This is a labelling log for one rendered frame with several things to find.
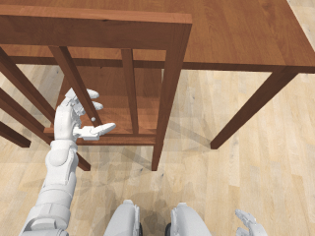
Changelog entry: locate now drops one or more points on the left robot hand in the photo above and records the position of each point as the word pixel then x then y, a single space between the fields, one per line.
pixel 68 115

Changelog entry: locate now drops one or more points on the chair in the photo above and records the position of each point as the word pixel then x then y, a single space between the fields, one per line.
pixel 137 100

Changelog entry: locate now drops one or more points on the robot right thigh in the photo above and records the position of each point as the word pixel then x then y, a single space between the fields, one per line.
pixel 187 222

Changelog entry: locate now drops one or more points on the left robot forearm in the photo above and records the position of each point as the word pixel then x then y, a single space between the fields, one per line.
pixel 52 208

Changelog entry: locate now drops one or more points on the right robot hand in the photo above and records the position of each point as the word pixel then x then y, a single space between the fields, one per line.
pixel 255 229

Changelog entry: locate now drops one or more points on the robot right shin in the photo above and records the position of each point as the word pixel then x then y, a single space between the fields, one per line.
pixel 179 205

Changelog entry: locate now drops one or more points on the table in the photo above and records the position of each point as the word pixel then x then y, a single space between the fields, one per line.
pixel 226 35

